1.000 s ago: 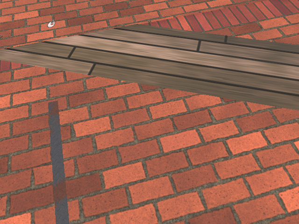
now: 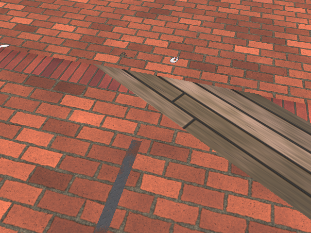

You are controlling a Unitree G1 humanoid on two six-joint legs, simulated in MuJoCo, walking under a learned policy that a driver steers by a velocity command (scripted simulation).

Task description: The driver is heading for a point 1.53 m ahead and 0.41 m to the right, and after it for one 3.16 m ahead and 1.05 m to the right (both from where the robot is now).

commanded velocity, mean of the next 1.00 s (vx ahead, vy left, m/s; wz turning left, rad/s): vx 0.00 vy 0.00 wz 0.01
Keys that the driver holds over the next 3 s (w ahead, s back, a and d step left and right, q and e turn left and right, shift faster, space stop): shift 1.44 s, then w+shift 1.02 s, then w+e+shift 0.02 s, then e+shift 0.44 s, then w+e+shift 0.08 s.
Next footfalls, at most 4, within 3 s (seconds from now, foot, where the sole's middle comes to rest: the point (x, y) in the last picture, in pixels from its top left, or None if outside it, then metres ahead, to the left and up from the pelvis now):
1.76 right None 0.17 -0.18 -0.77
2.24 left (166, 213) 0.62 -0.02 -0.77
2.68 right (193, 139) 1.05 -0.16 -0.77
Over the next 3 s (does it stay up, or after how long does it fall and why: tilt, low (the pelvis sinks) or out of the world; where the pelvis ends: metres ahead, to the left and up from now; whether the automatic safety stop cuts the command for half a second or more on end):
stays up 1.01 -0.09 0.01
